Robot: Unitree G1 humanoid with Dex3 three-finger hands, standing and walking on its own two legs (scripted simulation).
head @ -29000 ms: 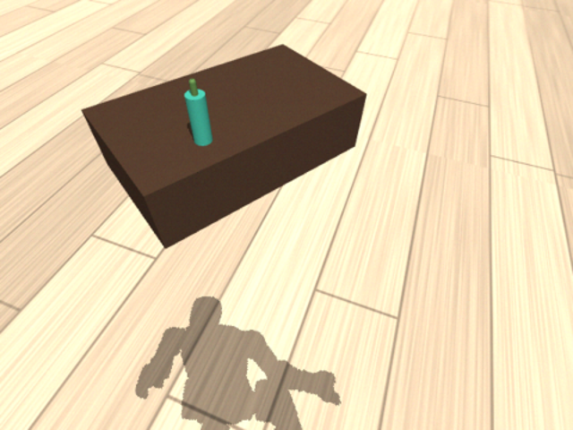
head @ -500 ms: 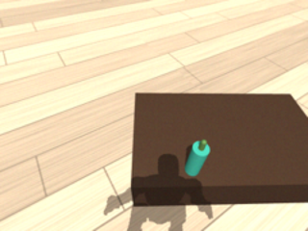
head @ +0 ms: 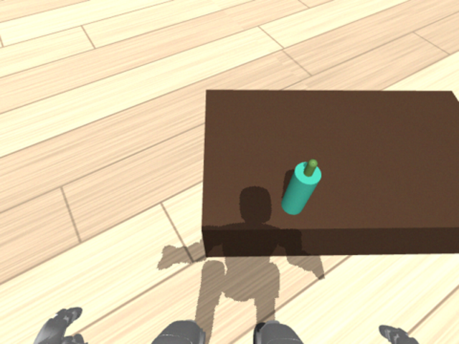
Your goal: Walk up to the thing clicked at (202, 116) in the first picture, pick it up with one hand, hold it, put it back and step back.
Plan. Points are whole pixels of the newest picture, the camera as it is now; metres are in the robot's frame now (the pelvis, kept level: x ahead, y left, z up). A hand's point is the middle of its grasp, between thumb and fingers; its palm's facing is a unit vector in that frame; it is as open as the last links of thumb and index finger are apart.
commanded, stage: step back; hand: right
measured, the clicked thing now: (301, 185) +0.56 -0.22 -0.29
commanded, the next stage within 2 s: none
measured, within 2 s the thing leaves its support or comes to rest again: neither
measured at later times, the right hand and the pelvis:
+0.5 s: hand out of the picture -0.01 -0.23 -0.15, palm faces +0.06 +0.92 -0.39, open 7.4 cm; pelvis -0.09 +0.04 -0.01, yaw -5 degrees
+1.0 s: hand out of the picture -0.16 -0.21 -0.13, palm faces -0.03 +0.90 -0.44, open 7.4 cm; pelvis -0.22 +0.06 +0.00, yaw -1 degrees
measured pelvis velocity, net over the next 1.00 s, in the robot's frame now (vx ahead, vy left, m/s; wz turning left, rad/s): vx -0.22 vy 0.06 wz -0.01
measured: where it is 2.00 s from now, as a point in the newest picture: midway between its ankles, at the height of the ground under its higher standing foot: outside the picture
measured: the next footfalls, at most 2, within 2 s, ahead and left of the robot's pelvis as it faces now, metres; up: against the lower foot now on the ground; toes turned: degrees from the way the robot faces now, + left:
left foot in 0.08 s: -0.02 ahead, +0.12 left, +0.00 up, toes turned -1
right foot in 0.50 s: -0.07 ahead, -0.07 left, +0.00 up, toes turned +0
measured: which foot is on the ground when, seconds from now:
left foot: up 0.00-0.06, down 0.08-0.56, up 0.58-0.86, down 0.88-1.00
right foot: down 0.00-0.10, up 0.12-0.48, down 0.50-0.90, up 0.92-1.00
